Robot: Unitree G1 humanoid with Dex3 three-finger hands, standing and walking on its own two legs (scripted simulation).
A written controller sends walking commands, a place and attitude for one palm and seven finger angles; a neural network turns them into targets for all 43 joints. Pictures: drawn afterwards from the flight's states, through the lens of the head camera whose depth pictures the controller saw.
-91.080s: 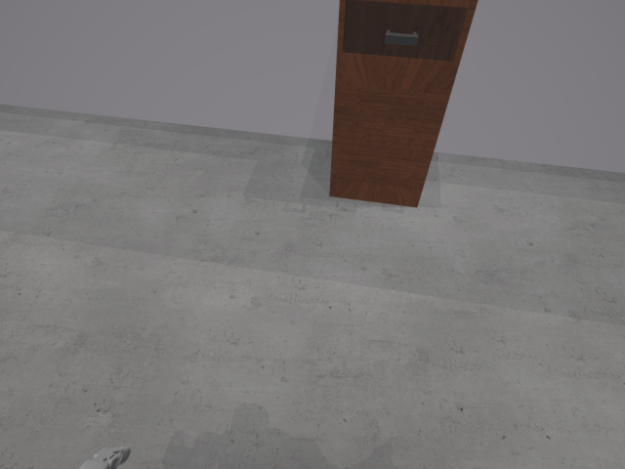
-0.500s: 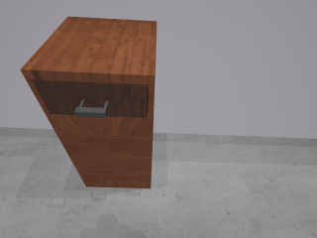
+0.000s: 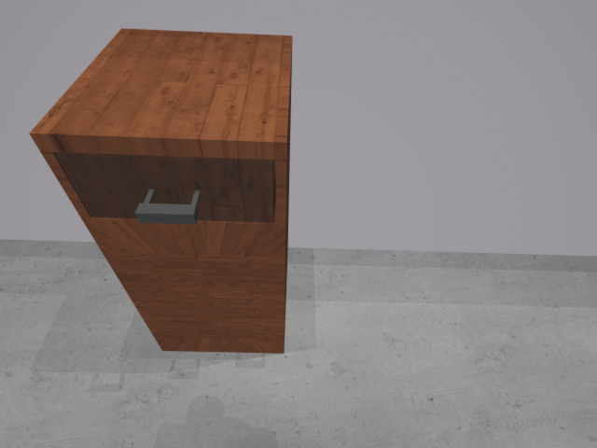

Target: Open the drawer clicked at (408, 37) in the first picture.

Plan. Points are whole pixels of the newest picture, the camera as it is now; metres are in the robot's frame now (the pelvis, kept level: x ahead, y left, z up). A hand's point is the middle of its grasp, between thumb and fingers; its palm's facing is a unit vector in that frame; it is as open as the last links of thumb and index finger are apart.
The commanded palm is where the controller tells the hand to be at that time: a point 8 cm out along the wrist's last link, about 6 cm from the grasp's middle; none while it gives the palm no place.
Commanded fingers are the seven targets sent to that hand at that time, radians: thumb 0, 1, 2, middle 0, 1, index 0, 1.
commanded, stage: shuffle to correct the standing spot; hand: left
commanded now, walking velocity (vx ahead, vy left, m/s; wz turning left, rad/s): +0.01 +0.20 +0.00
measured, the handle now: (170, 204) +0.51 +0.27 -0.01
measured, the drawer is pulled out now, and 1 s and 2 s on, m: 0.00 0.00 0.00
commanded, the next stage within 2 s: come to a stop and stand still in 0.08 s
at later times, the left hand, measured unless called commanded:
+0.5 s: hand out of the picture +0.06 +0.27 -0.18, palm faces +0.00 -0.95 -0.31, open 7.3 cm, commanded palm none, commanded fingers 0.00 0.90 0.90 -0.20 -0.30 -0.20 -0.30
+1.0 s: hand out of the picture +0.00 +0.21 -0.18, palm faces -0.03 -0.98 -0.20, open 7.3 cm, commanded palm none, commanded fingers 0.00 0.90 0.90 -0.20 -0.30 -0.20 -0.30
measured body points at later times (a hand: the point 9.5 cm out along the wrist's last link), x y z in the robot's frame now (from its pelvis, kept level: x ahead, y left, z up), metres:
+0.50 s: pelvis +0.01 +0.05 -0.01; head +0.02 +0.05 +0.44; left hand +0.06 +0.32 -0.15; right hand +0.08 -0.19 -0.16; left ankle +0.03 +0.13 -0.74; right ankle -0.02 -0.12 -0.74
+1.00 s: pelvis -0.01 +0.03 +0.00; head -0.01 +0.04 +0.45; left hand +0.00 +0.26 -0.16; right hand +0.02 -0.22 -0.15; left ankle +0.03 +0.13 -0.74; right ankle -0.02 -0.12 -0.74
